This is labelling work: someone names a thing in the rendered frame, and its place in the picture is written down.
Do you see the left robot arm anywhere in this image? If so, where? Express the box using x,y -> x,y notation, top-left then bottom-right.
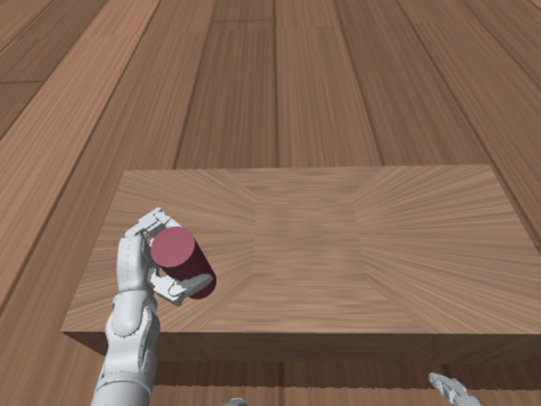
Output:
90,289 -> 161,406

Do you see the left robot hand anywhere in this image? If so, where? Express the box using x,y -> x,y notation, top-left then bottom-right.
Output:
117,207 -> 213,307

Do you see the can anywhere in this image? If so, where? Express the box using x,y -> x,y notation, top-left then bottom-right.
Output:
150,227 -> 216,299

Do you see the right robot hand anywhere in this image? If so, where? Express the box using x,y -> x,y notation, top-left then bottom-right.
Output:
429,372 -> 482,406

